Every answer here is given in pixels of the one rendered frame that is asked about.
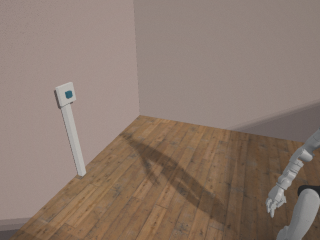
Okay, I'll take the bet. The button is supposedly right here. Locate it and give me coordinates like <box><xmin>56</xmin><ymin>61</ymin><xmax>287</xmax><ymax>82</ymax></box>
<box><xmin>65</xmin><ymin>90</ymin><xmax>73</xmax><ymax>98</ymax></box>

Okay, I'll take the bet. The robot right forearm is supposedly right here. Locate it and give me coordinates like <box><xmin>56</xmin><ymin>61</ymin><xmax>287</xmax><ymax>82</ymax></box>
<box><xmin>276</xmin><ymin>147</ymin><xmax>304</xmax><ymax>190</ymax></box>

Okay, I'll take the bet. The right robot thigh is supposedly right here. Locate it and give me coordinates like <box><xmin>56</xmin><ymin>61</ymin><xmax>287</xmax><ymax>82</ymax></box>
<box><xmin>286</xmin><ymin>185</ymin><xmax>320</xmax><ymax>240</ymax></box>

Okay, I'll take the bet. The right robot hand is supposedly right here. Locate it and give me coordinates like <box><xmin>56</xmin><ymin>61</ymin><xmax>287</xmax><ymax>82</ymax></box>
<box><xmin>265</xmin><ymin>185</ymin><xmax>286</xmax><ymax>218</ymax></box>

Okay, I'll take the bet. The right robot upper arm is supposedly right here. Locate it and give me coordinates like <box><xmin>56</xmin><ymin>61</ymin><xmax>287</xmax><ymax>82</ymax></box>
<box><xmin>298</xmin><ymin>127</ymin><xmax>320</xmax><ymax>162</ymax></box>

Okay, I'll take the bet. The panel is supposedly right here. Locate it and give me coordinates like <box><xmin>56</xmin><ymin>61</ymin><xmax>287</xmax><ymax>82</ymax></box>
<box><xmin>55</xmin><ymin>82</ymin><xmax>86</xmax><ymax>177</ymax></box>

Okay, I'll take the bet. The right robot shin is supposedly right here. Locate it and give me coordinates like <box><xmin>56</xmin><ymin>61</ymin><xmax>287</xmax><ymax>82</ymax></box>
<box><xmin>276</xmin><ymin>226</ymin><xmax>289</xmax><ymax>240</ymax></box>

